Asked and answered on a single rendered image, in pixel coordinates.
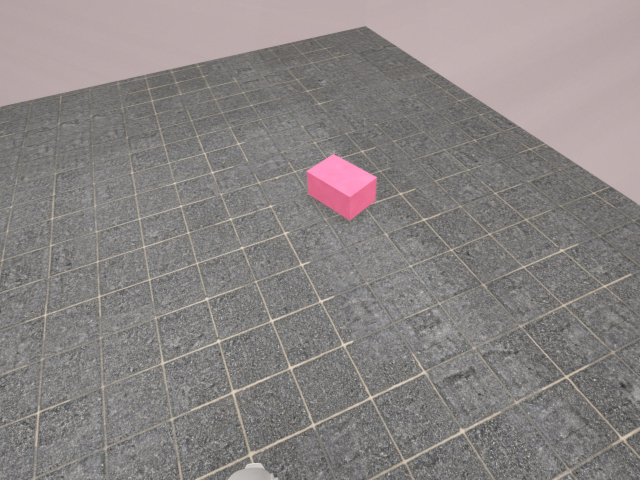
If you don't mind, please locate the carton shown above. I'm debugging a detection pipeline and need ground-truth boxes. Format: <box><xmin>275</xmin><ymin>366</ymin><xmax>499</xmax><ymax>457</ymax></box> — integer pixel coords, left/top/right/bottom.
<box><xmin>307</xmin><ymin>154</ymin><xmax>377</xmax><ymax>220</ymax></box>

